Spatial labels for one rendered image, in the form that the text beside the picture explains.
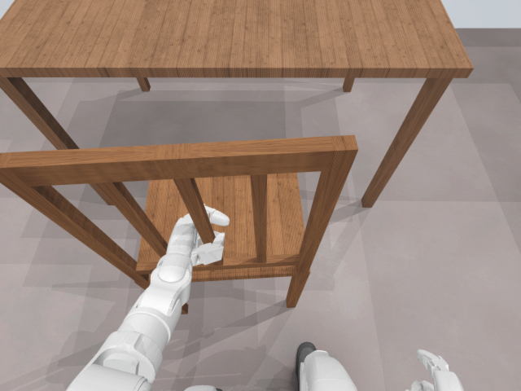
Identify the chair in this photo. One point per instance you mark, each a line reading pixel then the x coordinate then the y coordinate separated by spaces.
pixel 253 182

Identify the right robot foot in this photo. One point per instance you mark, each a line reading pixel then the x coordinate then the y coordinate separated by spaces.
pixel 303 351

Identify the robot right thigh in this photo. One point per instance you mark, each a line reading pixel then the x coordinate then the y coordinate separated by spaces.
pixel 323 373

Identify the table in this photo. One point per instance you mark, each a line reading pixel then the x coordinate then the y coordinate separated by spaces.
pixel 233 38

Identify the left robot upper arm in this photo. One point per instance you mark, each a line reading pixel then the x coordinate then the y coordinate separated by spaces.
pixel 101 378

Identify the robot left hand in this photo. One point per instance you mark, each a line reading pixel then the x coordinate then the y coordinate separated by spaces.
pixel 185 239

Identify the robot right hand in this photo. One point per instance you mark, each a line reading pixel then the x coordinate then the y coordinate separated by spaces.
pixel 438 368

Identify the robot left forearm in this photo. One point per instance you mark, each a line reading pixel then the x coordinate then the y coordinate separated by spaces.
pixel 138 344

